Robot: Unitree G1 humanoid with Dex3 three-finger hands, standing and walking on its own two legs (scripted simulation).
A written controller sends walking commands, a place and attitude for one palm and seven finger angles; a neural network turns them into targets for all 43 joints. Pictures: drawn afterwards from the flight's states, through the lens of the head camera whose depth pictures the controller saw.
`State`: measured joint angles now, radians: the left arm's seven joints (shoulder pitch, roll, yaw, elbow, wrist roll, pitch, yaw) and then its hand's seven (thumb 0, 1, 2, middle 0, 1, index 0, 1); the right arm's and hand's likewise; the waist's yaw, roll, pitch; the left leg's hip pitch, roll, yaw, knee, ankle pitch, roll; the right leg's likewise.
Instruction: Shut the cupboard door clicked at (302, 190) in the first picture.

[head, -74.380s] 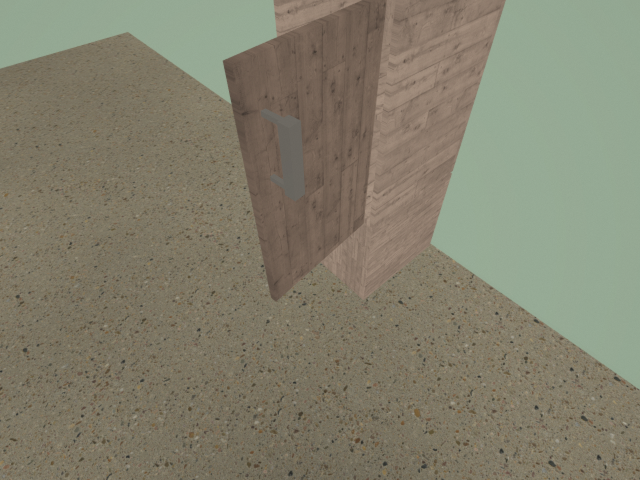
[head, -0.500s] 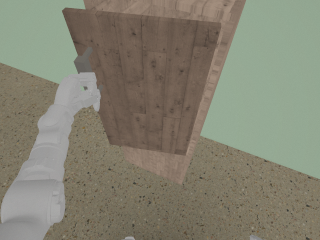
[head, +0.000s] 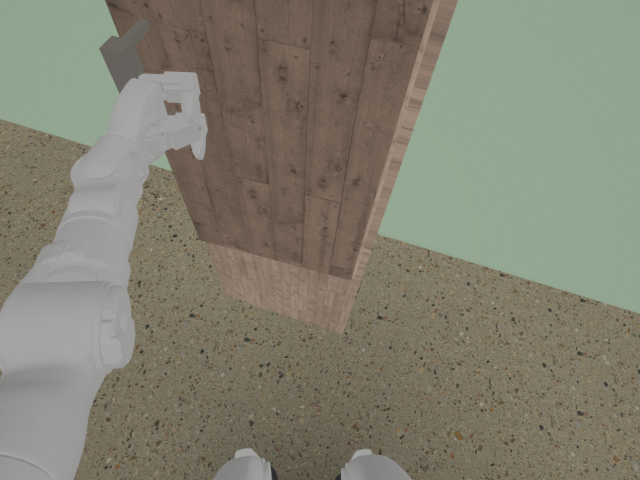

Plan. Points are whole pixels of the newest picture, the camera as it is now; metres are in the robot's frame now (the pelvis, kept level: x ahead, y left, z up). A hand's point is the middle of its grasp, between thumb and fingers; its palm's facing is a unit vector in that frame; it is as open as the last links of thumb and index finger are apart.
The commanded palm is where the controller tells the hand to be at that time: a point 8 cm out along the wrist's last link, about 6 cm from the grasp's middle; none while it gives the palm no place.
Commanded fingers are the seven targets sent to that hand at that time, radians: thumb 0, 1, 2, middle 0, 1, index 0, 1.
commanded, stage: push the door shut along its arc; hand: left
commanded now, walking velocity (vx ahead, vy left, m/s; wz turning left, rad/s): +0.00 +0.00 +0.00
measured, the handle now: (148, 89) +0.58 +0.17 +0.13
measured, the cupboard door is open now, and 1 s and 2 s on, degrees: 3 0 0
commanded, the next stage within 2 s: pull the fist back off the door in 0.56 s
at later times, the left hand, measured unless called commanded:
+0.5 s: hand (219, 103) +0.54 +0.08 +0.14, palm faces -0.40 -0.92 +0.00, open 3.0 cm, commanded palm +0.57 +0.11 +0.13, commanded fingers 0.00 0.90 0.90 -1.30 -1.50 -1.30 -1.50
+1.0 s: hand (242, 101) +0.55 +0.05 +0.13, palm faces +0.07 -0.99 -0.07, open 2.9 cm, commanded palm +0.53 +0.08 +0.13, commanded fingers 0.00 0.90 0.90 -1.30 -1.50 -1.30 -1.50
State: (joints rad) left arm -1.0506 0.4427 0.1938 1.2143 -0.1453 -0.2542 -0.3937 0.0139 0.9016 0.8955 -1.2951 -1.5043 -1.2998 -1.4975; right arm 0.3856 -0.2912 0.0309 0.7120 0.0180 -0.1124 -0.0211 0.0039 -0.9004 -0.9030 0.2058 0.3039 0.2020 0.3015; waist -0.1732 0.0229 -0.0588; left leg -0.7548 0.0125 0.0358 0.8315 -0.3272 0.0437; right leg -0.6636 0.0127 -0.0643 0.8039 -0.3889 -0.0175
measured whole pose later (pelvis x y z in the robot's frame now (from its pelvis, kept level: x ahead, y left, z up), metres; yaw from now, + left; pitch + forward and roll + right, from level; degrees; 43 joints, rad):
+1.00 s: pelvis -0.01 -0.02 -0.02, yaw +1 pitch +19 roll -3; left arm -1.28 0.32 0.20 1.38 0.03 -0.28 0.19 -0.02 0.86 1.00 -1.29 -1.50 -1.30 -1.50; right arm 0.41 -0.23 0.03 0.72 -0.06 -0.10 0.09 0.00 -0.90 -0.90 0.20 0.30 0.20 0.30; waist -0.22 0.04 -0.10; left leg -0.93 0.02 -0.02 0.93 -0.34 0.01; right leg -0.82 0.03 -0.11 0.89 -0.42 -0.05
